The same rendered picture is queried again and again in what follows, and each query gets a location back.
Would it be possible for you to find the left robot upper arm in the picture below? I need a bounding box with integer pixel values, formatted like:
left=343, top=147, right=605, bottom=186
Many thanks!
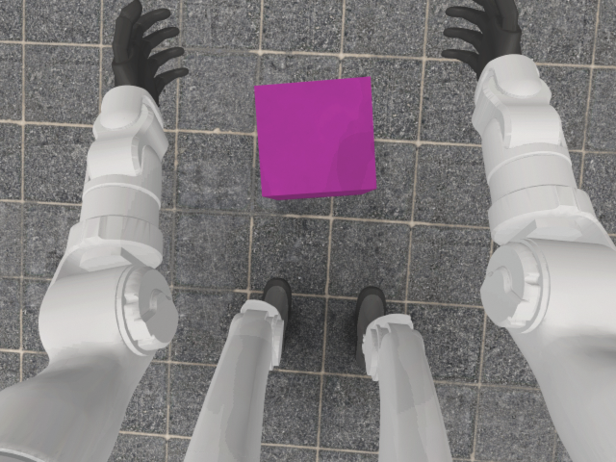
left=0, top=264, right=178, bottom=462

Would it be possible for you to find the right robot upper arm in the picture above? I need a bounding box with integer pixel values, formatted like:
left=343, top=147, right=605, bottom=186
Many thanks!
left=480, top=238, right=616, bottom=462

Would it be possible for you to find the right robot hand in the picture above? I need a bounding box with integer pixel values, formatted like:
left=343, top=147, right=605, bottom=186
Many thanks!
left=441, top=0, right=522, bottom=81

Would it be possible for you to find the left robot hand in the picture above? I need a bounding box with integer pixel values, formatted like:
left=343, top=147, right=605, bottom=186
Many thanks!
left=112, top=0, right=189, bottom=106

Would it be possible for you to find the right robot foot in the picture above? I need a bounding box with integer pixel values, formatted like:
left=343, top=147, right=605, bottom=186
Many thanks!
left=355, top=286, right=386, bottom=369

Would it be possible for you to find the robot right shin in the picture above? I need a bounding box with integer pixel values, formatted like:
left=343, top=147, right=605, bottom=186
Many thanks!
left=362, top=314, right=424, bottom=362

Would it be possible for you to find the left robot forearm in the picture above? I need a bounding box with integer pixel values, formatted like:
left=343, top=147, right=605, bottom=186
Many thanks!
left=38, top=86, right=168, bottom=349

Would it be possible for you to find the carton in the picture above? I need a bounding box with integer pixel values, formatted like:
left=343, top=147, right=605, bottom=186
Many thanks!
left=254, top=76, right=376, bottom=200

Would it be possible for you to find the right robot forearm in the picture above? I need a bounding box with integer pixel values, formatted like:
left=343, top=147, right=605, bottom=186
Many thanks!
left=472, top=54, right=616, bottom=251

